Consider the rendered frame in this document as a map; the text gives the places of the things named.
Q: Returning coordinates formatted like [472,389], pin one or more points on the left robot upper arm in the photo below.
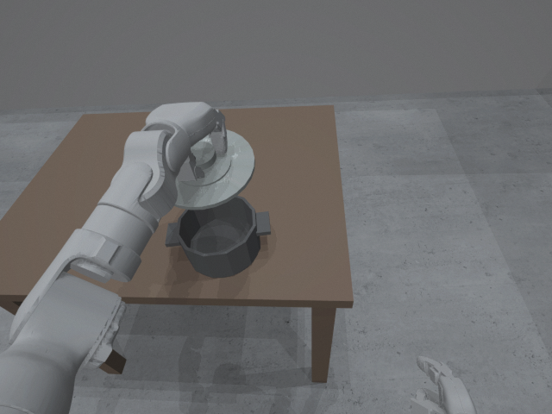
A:
[73,327]

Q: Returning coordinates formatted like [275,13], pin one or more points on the lid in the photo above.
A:
[223,181]

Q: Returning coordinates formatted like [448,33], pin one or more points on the knob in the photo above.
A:
[205,154]

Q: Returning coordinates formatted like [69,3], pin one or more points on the table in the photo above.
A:
[304,262]

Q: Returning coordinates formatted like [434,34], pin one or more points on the robot right hand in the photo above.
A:
[453,395]

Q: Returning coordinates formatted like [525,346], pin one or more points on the pot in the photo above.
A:
[222,241]

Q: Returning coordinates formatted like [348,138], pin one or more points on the robot left hand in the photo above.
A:
[198,120]

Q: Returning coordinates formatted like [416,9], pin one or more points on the left robot forearm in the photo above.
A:
[110,243]

